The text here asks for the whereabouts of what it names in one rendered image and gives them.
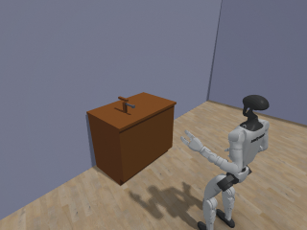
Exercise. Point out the counter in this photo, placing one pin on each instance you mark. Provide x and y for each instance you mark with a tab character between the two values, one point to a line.
126	140

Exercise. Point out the right robot upper arm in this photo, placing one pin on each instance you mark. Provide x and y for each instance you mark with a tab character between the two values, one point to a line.
265	142

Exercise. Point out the tap lever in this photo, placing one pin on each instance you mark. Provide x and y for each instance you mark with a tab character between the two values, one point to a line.
131	105

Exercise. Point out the left robot upper arm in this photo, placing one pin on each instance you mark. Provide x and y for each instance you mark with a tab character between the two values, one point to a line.
236	138

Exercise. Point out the left robot forearm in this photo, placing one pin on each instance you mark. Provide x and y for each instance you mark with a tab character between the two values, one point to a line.
219	161

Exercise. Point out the left robot hand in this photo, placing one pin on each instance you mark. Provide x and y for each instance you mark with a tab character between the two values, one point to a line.
195	144

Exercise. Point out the robot right foot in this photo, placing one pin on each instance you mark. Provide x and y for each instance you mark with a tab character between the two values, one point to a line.
222	215

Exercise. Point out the robot right thigh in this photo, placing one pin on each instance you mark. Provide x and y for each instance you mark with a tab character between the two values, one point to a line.
230	192

